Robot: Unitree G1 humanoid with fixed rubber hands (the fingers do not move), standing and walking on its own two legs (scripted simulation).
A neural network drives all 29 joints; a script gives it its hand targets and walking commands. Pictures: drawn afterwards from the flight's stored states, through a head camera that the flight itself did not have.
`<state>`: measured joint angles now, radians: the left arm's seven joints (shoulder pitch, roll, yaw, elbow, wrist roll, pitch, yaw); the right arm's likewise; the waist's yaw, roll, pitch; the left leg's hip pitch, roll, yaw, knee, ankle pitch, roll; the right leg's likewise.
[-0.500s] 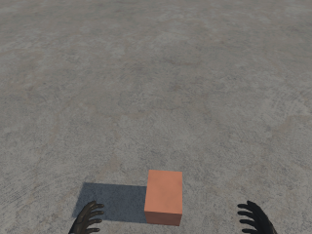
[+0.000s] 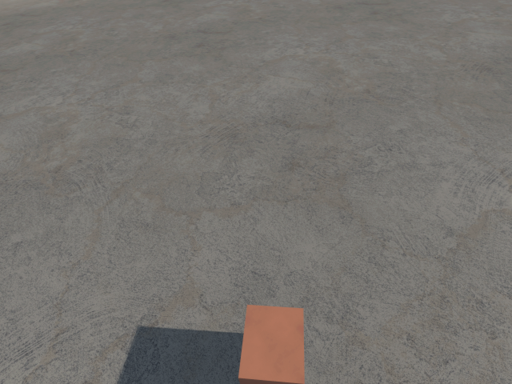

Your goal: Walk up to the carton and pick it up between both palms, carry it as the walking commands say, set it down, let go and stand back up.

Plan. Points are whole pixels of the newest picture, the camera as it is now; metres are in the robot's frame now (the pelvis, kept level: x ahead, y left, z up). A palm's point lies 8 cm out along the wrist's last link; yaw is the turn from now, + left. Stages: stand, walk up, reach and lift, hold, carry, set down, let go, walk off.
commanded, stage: stand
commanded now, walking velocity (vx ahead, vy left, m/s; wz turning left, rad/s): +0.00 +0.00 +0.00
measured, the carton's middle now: (273, 354) +0.41 +0.02 -0.64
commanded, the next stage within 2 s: none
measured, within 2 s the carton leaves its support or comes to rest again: neither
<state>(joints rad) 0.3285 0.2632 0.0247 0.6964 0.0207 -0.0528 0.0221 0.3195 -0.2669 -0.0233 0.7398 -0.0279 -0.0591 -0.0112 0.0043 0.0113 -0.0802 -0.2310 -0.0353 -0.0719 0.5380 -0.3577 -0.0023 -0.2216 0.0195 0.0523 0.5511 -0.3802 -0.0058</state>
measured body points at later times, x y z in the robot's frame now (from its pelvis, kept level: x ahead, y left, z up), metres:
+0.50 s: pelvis +0.02 -0.01 +0.00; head +0.01 -0.01 +0.45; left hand +0.05 +0.25 -0.14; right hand +0.04 -0.27 -0.15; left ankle -0.05 +0.13 -0.73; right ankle -0.06 -0.12 -0.73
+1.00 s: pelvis -0.01 -0.01 +0.00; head -0.01 -0.02 +0.45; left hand -0.04 +0.22 -0.15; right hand -0.04 -0.24 -0.16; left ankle -0.05 +0.13 -0.73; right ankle -0.06 -0.12 -0.73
